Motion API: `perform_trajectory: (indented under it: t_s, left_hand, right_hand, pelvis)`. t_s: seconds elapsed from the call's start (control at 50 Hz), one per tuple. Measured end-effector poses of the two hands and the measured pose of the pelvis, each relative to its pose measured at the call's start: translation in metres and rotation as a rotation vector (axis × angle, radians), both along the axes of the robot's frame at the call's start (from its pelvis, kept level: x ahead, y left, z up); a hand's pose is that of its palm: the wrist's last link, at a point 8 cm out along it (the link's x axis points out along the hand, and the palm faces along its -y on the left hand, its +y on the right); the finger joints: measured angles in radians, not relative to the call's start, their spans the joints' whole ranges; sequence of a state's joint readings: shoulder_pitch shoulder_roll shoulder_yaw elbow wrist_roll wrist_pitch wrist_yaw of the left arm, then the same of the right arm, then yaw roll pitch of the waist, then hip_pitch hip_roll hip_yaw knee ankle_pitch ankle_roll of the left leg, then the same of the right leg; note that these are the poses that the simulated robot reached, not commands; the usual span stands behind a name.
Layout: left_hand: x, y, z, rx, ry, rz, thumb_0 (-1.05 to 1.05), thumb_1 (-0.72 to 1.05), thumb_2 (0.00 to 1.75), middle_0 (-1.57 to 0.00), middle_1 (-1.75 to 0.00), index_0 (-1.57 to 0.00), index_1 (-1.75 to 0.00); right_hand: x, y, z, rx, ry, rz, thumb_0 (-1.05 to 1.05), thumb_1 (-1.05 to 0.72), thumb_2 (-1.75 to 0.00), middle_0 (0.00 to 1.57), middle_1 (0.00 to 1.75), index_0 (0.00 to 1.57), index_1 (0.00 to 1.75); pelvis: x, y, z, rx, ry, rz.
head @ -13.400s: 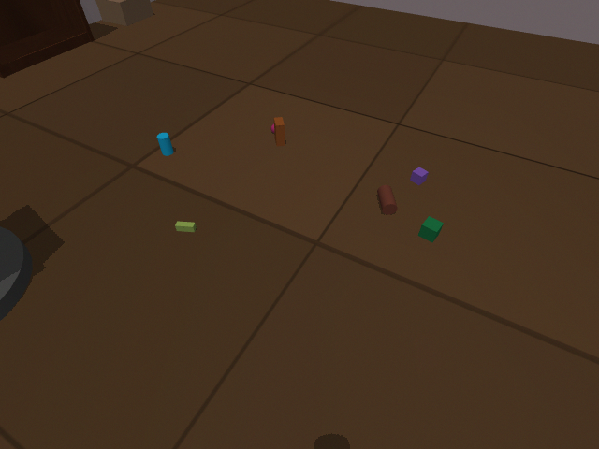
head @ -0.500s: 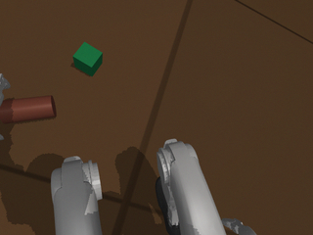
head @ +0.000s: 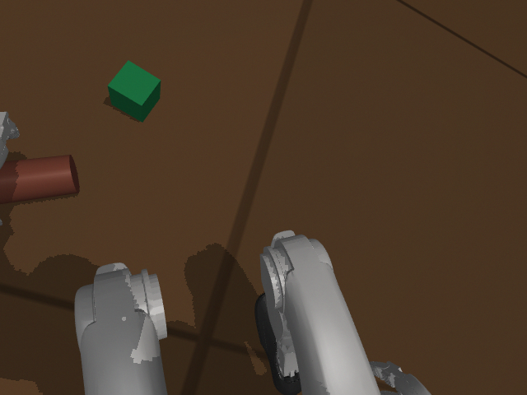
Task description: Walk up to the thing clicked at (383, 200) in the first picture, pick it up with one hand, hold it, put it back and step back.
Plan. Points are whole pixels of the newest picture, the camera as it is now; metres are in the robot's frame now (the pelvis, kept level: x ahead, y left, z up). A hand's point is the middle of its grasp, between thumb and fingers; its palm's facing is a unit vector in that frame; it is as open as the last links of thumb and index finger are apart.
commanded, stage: approach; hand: left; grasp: from above
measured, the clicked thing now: (30, 179) +0.49 +0.31 -0.29
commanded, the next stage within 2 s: rest palm in 0.68 s
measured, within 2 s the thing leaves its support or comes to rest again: neither
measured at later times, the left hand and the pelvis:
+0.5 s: hand out of the picture +0.45 +0.31 -0.17, palm faces -0.55 -0.13 -0.82, open 14.0 cm; pelvis -0.01 +0.00 +0.01, yaw +0 degrees
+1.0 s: hand out of the picture +0.49 +0.32 -0.16, palm faces -0.46 -0.08 -0.88, open 13.8 cm; pelvis +0.00 +0.01 +0.00, yaw -1 degrees
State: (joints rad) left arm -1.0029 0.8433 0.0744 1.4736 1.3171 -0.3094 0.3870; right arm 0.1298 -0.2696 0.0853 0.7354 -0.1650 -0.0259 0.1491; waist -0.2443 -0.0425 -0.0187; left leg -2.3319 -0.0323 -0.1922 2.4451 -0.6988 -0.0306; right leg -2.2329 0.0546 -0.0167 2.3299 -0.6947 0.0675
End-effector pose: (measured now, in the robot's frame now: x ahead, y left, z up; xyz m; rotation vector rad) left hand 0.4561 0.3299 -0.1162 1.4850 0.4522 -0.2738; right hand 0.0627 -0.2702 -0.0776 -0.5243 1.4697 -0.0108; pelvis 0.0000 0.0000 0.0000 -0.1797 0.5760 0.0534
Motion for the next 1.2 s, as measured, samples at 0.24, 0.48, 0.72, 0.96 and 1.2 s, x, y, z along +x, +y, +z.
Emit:
perform_trajectory:
  t_s: [0.24, 0.48, 0.72, 0.96, 1.2]
  left_hand:
    - [0.057, -0.041, 0.031, 0.041, -0.117, 0.013, 0.00, -0.51, 0.97, -0.08, -1.05, -0.10, -1.04]
    - [0.018, -0.015, 0.004, 0.009, 0.131, 0.114, 0.00, -0.51, 0.97, -0.08, -1.05, -0.10, -1.03]
    - [-0.002, -0.012, -0.002, -0.041, -0.088, -0.055, 0.00, -0.50, 0.97, -0.10, -1.04, -0.11, -1.03]
    - [0.047, -0.007, 0.024, 0.056, -0.029, 0.085, 0.00, -0.48, 1.00, -0.09, -1.05, -0.10, -1.04]
    - [0.016, -0.023, -0.048, -0.057, 0.097, 0.016, 0.00, -0.49, 0.96, -0.08, -1.04, -0.10, -1.03]
  right_hand:
    - [-0.024, 0.003, 0.012, -0.010, -0.008, -0.095, 0.00, -0.91, -0.89, 0.20, 0.30, 0.21, 0.30]
    - [-0.044, 0.010, 0.010, 0.037, 0.056, -0.086, 0.00, -0.91, -0.89, 0.20, 0.30, 0.21, 0.30]
    - [-0.008, -0.003, 0.010, -0.038, 0.015, 0.001, 0.00, -0.90, -0.89, 0.20, 0.30, 0.21, 0.30]
    - [0.008, 0.009, 0.007, -0.012, -0.082, 0.001, 0.00, -0.90, -0.89, 0.20, 0.30, 0.21, 0.30]
    - [-0.046, 0.018, 0.013, -0.003, 0.109, -0.017, 0.00, -0.90, -0.89, 0.20, 0.30, 0.21, 0.30]
  pelvis:
    - [0.001, 0.003, 0.007, -0.004, 0.036, -0.009]
    - [-0.005, 0.001, 0.011, 0.005, 0.007, -0.007]
    - [-0.004, 0.002, 0.000, -0.008, -0.019, 0.003]
    - [-0.003, 0.009, 0.002, -0.019, 0.014, -0.004]
    - [-0.004, 0.004, -0.003, -0.028, -0.021, -0.015]
